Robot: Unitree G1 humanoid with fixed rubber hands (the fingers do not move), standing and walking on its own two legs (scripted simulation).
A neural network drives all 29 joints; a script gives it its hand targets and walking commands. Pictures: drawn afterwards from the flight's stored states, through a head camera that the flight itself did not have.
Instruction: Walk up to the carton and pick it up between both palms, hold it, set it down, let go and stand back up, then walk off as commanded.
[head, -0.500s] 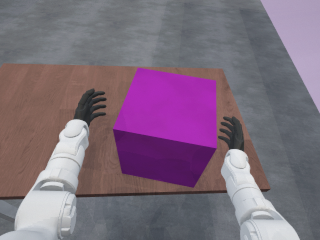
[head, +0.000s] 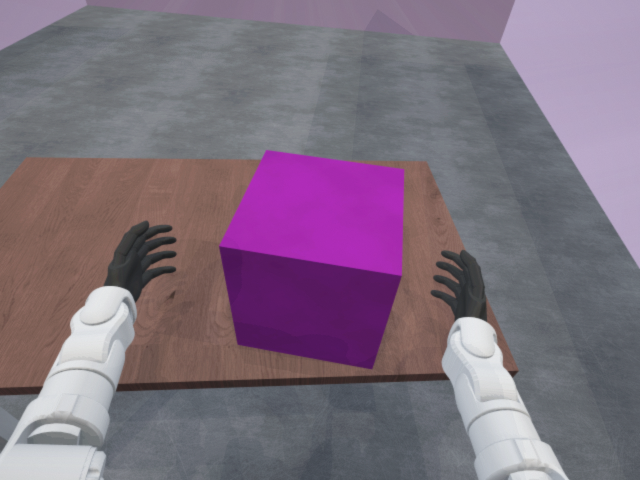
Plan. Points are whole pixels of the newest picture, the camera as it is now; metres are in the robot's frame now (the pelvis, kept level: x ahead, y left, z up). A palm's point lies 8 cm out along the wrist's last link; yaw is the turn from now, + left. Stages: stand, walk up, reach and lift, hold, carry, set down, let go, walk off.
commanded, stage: set down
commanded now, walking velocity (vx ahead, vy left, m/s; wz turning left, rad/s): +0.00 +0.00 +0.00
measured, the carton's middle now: (318, 259) +0.42 +0.00 +0.03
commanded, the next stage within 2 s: none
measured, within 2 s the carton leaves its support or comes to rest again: neither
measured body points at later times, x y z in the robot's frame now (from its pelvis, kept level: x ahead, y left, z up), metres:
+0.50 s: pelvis +0.01 +0.00 +0.00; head -0.01 +0.02 +0.45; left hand +0.28 +0.25 +0.03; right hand +0.24 -0.20 +0.04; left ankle +0.02 +0.11 -0.75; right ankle +0.05 -0.14 -0.75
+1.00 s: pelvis +0.02 +0.00 +0.00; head -0.01 +0.02 +0.45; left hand +0.23 +0.26 +0.02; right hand +0.20 -0.19 +0.03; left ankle +0.02 +0.11 -0.75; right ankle +0.05 -0.14 -0.75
